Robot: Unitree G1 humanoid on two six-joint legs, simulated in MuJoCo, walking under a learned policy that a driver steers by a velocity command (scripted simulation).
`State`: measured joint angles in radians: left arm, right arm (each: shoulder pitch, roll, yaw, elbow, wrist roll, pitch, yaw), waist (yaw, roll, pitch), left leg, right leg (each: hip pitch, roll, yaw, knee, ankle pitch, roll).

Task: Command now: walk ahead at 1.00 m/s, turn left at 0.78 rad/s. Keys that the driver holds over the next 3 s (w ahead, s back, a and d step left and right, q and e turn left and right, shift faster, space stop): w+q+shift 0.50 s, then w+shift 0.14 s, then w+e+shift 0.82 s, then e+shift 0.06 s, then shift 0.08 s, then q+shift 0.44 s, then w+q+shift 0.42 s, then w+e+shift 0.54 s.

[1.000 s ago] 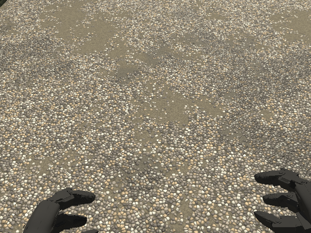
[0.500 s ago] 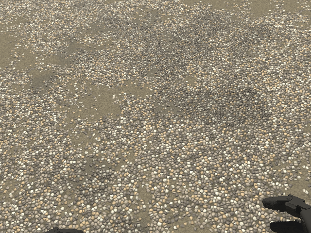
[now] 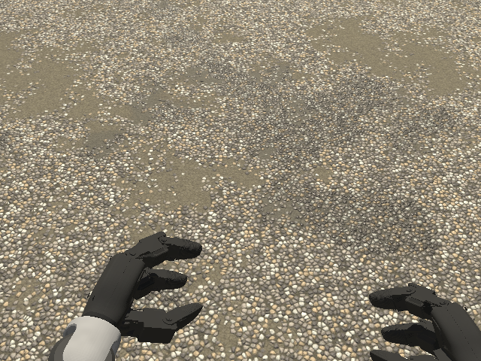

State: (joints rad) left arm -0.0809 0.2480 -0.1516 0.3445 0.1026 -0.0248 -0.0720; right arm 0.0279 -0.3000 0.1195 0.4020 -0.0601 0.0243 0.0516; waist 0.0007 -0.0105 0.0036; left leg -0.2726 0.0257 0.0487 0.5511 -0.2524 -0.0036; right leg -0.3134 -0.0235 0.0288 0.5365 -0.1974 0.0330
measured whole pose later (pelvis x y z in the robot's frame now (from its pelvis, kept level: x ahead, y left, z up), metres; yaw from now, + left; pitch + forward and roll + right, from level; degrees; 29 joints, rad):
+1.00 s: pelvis +0.02 -0.04 +0.00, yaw +18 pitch -2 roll -1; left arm 0.04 0.26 -0.14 0.40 0.07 0.01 -0.01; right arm -0.03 -0.22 0.15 0.38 -0.10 -0.02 0.06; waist -0.02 0.02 0.02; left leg -0.29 -0.01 -0.20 0.51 -0.19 -0.07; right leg -0.20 -0.02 -0.16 0.51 -0.28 -0.03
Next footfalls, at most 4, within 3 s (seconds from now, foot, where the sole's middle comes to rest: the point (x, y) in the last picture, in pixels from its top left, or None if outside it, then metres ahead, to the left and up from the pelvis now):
2.56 right None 0.06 -0.10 -0.77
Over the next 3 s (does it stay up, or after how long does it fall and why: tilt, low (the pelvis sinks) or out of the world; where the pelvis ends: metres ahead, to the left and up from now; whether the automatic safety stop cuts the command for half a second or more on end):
stays up -0.03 0.00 0.00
